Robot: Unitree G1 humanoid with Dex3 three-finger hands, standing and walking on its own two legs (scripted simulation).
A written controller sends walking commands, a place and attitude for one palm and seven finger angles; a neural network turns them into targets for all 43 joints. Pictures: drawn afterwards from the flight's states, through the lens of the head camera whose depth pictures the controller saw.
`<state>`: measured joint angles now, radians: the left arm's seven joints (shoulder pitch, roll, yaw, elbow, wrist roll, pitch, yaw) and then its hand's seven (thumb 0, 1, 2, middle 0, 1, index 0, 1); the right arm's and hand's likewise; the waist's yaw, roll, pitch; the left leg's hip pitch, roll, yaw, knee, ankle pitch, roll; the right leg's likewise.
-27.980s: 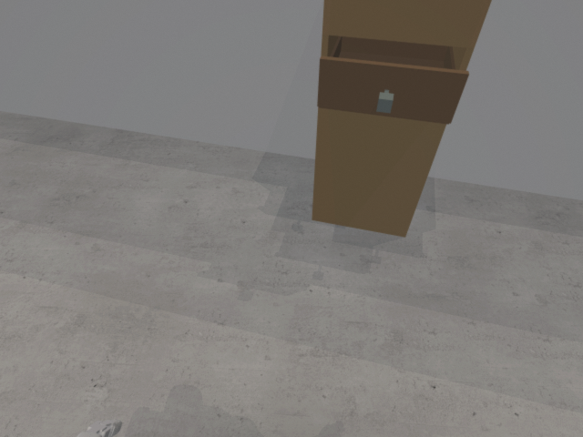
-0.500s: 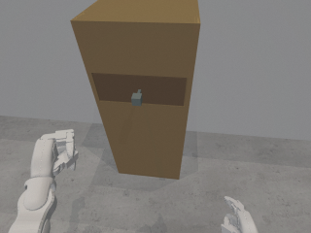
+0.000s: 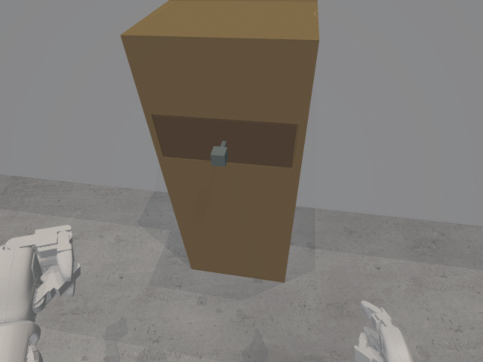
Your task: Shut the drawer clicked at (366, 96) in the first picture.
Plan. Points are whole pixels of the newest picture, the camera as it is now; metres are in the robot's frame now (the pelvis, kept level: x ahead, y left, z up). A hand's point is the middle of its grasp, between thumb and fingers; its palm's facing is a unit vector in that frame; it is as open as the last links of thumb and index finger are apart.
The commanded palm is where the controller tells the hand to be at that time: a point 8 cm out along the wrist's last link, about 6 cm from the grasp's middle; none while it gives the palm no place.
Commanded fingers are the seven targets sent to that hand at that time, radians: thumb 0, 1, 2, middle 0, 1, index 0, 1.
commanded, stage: step back with the hand held close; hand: left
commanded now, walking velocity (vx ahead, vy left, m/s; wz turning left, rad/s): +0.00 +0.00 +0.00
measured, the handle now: (221, 151) +0.63 +0.15 -0.01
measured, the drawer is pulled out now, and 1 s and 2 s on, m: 0.00 0.00 0.00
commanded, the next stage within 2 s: stop stepping back and stand still in 1.52 s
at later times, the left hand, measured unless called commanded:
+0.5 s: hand (86, 254) +0.20 +0.24 +0.15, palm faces +0.25 -0.83 -0.50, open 3.3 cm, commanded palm +0.14 +0.28 +0.17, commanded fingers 0.00 0.90 0.90 -1.40 -1.60 -1.40 -1.60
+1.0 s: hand (21, 305) +0.13 +0.27 +0.16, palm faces +0.37 -0.79 -0.49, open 3.3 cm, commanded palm +0.05 +0.31 +0.17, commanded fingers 0.00 0.90 0.90 -1.40 -1.60 -1.40 -1.60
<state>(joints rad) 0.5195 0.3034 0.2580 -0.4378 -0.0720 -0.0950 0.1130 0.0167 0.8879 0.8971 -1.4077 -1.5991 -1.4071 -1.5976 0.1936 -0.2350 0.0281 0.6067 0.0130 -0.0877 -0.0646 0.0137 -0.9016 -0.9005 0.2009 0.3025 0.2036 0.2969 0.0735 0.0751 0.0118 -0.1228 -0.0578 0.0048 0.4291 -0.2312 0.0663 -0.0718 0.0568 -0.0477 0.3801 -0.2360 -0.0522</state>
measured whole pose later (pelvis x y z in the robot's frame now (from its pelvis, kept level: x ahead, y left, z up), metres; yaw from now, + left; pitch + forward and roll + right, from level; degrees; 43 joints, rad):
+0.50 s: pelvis +0.00 +0.01 +0.00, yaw -2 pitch +2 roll -1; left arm 0.64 0.42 0.36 -0.58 -0.07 -0.15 0.11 0.02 0.88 0.90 -1.40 -1.60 -1.40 -1.60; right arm 0.18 -0.25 -0.03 0.52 0.03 0.06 -0.06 0.01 -0.90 -0.90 0.20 0.30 0.20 0.30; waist 0.00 0.02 0.01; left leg -0.29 -0.06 0.05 0.48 -0.24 0.08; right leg -0.26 0.05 -0.01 0.47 -0.25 -0.04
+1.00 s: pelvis -0.07 +0.03 -0.02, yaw +1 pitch +2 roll -2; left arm 0.58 0.40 0.40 -0.60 0.00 -0.26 0.13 0.02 0.88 0.90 -1.41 -1.60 -1.41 -1.60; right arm 0.24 -0.21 0.00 0.55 -0.01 -0.05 -0.06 0.01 -0.90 -0.90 0.20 0.30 0.21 0.30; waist 0.00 -0.01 0.02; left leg -0.44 -0.08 0.03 0.58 -0.17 0.11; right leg -0.34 0.07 0.06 0.65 -0.31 0.00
